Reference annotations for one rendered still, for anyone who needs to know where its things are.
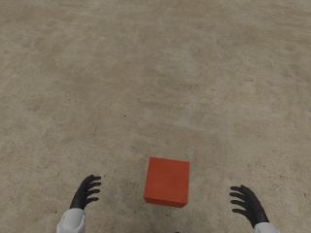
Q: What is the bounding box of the robot right forearm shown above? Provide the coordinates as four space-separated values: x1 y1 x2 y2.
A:
254 222 280 233

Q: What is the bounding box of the robot right hand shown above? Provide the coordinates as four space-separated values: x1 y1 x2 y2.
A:
229 184 269 229

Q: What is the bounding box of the carton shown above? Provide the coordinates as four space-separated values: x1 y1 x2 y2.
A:
143 156 190 208

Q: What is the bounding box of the robot left forearm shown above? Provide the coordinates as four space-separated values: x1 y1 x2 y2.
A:
56 208 86 233

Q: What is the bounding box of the robot left hand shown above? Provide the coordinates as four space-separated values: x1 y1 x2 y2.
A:
69 174 102 210

